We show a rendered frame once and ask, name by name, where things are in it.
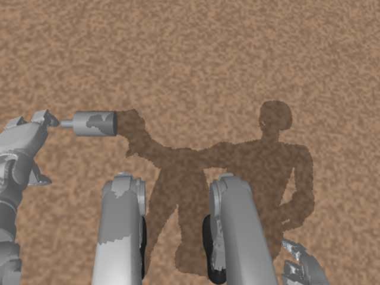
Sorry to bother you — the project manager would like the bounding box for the left robot hand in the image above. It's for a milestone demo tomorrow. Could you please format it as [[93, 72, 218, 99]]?
[[0, 109, 59, 186]]

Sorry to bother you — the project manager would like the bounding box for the right robot hand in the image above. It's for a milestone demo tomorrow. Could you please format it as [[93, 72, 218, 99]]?
[[281, 239, 329, 285]]

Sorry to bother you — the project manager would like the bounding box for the right robot foot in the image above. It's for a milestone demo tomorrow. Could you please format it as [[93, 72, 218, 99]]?
[[202, 215, 226, 285]]

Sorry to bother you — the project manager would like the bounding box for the bottle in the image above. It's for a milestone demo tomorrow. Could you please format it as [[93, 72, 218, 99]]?
[[61, 111, 118, 137]]

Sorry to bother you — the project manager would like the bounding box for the left robot arm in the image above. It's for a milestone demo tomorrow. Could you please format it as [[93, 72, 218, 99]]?
[[0, 151, 33, 285]]

